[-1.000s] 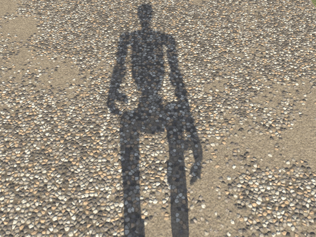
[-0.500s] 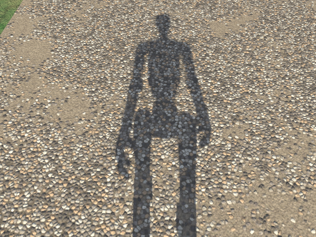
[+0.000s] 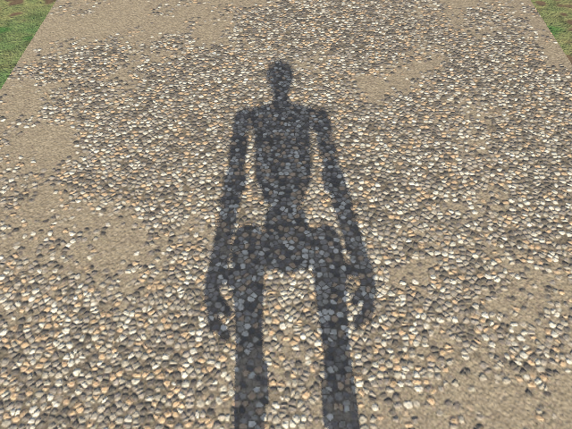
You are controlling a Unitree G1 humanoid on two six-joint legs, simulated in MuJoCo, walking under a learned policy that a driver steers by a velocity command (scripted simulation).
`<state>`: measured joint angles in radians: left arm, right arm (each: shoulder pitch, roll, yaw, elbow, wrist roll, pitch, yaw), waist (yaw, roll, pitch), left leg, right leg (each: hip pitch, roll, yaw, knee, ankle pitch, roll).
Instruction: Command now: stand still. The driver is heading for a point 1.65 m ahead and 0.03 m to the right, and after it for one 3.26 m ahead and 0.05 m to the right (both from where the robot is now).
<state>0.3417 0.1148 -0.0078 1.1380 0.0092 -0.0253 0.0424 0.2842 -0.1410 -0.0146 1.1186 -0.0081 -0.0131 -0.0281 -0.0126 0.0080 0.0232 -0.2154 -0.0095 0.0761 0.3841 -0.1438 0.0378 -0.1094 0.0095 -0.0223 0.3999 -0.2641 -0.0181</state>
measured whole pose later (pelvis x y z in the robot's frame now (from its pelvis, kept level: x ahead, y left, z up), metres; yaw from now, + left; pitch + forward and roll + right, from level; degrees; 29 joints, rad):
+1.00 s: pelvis +0.03 -0.03 +0.00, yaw +0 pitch -1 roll +0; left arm 0.38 0.10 -0.02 1.14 0.01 -0.03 0.05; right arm 0.31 -0.12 0.01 1.19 0.00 0.00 -0.04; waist -0.01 0.00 0.03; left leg -0.18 0.03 0.05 0.40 -0.20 -0.01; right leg -0.05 0.05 -0.03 0.36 -0.29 -0.06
